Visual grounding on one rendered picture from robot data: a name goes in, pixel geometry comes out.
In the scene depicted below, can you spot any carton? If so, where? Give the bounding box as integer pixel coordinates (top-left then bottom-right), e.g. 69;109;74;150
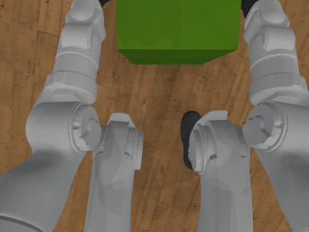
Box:
115;0;241;65

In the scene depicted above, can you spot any robot shin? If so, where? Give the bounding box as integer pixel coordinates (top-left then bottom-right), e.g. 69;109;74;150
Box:
92;112;136;160
188;109;250;161

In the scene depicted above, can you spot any right robot forearm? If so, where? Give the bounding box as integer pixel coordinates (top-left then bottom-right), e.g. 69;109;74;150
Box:
243;0;309;107

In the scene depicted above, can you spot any right robot shin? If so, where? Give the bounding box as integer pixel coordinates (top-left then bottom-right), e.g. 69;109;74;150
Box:
188;109;250;161

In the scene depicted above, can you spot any robot left upper arm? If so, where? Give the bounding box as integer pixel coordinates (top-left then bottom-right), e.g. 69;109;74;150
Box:
0;101;102;232

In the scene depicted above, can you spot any left robot shin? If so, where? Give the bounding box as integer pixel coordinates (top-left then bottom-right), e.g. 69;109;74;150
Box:
92;112;136;160

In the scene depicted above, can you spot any robot right hand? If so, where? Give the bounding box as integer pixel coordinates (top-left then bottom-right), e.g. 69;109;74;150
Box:
240;0;259;18

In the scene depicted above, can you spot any robot right upper arm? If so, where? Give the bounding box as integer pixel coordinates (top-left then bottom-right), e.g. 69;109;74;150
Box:
242;101;309;232

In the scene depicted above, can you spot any left robot forearm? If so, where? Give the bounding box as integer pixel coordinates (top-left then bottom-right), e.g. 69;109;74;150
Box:
25;0;106;137

